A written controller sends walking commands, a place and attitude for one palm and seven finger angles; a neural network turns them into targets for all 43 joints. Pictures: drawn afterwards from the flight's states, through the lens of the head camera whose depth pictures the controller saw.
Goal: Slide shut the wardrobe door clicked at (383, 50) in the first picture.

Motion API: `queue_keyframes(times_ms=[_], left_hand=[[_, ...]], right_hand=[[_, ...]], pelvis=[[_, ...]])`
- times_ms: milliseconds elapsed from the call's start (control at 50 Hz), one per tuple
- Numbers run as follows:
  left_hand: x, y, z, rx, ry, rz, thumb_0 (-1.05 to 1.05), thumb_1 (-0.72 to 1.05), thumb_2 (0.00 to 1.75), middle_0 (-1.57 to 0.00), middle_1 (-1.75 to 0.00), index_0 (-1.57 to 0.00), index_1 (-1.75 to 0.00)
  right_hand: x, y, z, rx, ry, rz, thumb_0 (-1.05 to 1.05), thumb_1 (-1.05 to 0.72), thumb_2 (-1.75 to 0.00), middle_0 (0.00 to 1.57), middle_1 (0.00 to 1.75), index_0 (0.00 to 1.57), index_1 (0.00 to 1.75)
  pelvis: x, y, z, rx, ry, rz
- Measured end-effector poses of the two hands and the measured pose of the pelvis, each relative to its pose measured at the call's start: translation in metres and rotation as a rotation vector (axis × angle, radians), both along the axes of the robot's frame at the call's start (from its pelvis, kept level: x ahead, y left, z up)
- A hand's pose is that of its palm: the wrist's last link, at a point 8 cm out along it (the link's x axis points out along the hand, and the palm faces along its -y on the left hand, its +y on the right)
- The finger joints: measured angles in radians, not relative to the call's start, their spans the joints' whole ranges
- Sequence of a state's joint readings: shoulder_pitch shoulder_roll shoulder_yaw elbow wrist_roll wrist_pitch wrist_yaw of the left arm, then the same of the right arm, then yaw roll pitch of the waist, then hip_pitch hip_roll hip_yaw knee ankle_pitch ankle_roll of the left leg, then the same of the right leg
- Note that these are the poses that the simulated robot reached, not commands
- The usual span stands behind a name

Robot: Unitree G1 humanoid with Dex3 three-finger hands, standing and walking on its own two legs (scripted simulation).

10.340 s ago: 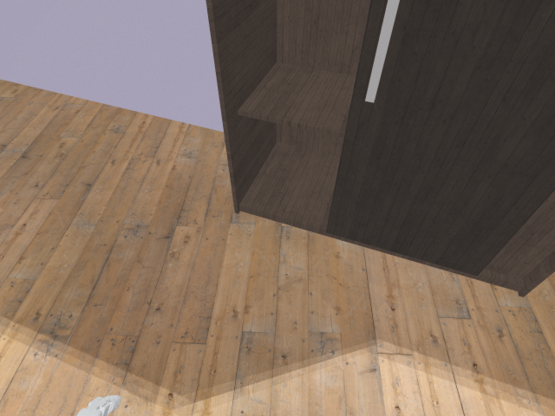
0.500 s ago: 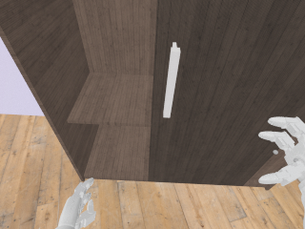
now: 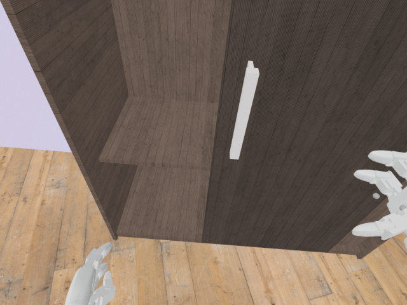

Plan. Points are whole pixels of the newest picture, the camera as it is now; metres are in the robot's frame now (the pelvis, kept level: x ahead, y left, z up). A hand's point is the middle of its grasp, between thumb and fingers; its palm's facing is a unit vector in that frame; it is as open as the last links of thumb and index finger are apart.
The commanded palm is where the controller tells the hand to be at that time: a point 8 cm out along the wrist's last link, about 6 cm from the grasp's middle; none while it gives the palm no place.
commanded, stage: raise the hand with hooked fingers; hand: right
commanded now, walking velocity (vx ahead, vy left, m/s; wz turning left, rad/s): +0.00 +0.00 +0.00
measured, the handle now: (241, 114) +0.53 -0.08 +0.11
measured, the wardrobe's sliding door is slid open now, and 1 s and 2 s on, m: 0.43 0.43 0.43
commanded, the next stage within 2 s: move the hooked fingers beside the handle in 0.10 s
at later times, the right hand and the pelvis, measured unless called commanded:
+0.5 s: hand (349, 183) +0.30 -0.25 +0.14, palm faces +0.08 +1.00 -0.05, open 14.0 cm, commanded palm +0.27 -0.29 +0.14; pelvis -0.01 +0.01 +0.00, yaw +0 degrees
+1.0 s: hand (317, 158) +0.36 -0.21 +0.14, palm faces +0.06 +1.00 -0.02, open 14.0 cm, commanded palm +0.33 -0.25 +0.13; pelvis +0.00 -0.01 +0.00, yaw +1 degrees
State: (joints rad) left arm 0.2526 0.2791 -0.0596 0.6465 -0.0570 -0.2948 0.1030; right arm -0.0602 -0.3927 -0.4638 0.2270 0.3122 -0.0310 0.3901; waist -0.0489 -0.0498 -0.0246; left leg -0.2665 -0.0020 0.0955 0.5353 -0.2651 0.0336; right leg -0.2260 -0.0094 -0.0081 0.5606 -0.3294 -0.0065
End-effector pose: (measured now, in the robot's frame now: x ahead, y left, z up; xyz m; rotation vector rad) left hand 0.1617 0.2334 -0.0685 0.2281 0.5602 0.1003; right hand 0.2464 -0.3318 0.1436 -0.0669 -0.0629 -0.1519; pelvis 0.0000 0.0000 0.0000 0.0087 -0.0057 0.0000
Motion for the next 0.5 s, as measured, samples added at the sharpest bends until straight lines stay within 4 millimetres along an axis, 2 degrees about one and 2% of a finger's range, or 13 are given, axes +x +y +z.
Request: queue_keyframes(times_ms=[160,300,500], left_hand=[[0.004,-0.001,-0.001,-0.026,-0.029,-0.003,0.01,0.90,0.89,-0.20,-0.30,-0.20,-0.30],[0.003,0.001,-0.002,-0.027,-0.029,-0.009,0.01,0.90,0.89,-0.20,-0.30,-0.20,-0.30],[-0.006,0.004,-0.005,-0.013,-0.007,0.017,0.01,0.90,0.89,-0.20,-0.30,-0.20,-0.30]], right_hand=[[0.000,0.010,0.002,-0.007,0.024,0.040,-0.01,0.50,-0.30,0.30,1.20,0.30,1.20],[-0.002,0.010,-0.001,0.011,0.016,0.009,-0.01,0.50,-0.30,0.31,1.20,0.30,1.20],[0.030,0.032,-0.002,0.017,0.007,0.070,-0.01,0.50,-0.30,0.30,1.20,0.30,1.20]], pelvis=[[-0.002,0.005,0.000,-0.004,0.005,0.001],[-0.004,0.007,0.000,-0.005,0.003,-0.002],[-0.007,0.005,-0.001,-0.006,0.011,0.001]])
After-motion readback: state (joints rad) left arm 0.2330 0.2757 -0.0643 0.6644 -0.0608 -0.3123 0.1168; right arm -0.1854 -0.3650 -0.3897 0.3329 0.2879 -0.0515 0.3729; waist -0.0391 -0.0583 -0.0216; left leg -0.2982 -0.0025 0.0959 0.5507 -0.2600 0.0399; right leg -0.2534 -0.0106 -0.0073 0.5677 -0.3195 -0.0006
